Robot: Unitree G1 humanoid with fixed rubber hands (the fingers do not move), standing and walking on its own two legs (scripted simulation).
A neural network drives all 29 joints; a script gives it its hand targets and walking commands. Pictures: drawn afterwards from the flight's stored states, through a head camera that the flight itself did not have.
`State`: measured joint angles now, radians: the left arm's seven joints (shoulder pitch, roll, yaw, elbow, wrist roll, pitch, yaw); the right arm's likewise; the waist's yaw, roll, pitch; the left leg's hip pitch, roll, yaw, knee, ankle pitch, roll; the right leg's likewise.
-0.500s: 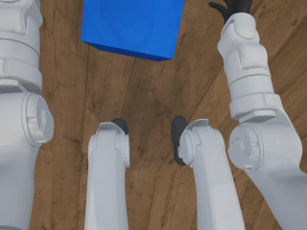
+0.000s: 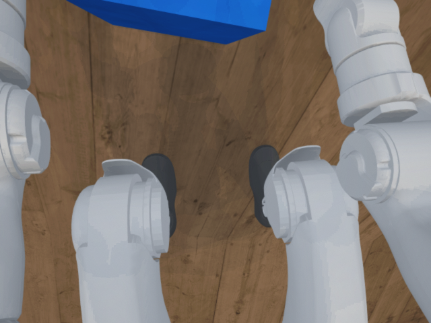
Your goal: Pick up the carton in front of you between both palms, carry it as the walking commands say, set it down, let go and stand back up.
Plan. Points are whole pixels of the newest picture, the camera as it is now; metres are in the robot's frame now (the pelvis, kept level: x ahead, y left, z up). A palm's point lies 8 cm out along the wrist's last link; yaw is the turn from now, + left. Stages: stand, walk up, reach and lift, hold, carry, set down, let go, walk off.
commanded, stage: reach and lift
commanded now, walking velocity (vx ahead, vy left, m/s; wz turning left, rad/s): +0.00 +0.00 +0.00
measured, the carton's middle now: out of the picture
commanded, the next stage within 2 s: none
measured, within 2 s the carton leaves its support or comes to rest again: leaves its support in 0.74 s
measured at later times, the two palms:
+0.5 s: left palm out of the picture +0.58 +0.21 -0.17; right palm out of the picture +0.56 -0.09 -0.17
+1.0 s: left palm out of the picture +0.53 +0.22 -0.05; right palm out of the picture +0.53 -0.08 -0.05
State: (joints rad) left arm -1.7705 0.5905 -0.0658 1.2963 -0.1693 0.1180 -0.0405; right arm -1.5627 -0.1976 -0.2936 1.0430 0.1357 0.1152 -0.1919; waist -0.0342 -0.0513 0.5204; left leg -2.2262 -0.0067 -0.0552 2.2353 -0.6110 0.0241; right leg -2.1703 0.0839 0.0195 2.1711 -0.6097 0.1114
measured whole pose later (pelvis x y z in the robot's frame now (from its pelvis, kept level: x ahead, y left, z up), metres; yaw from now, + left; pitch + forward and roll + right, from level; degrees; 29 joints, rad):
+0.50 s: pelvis +0.00 -0.01 +0.00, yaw +1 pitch +33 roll -5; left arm -1.79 0.51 -0.02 1.31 -0.06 0.17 -0.05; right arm -1.59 -0.10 -0.44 1.02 -0.01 0.17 -0.19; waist -0.02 -0.06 0.52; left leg -2.21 -0.01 -0.07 2.24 -0.60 0.01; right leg -2.16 0.08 0.01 2.18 -0.60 0.09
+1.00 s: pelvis +0.00 -0.02 +0.04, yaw +3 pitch +40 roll -4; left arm -1.40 0.27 0.24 0.92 0.11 0.37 -0.01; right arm -1.23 0.02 -0.53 0.69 -0.06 0.32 -0.19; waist 0.01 -0.06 0.09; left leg -2.22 -0.06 -0.08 2.06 -0.54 -0.03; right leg -2.17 0.10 0.04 2.03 -0.58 0.10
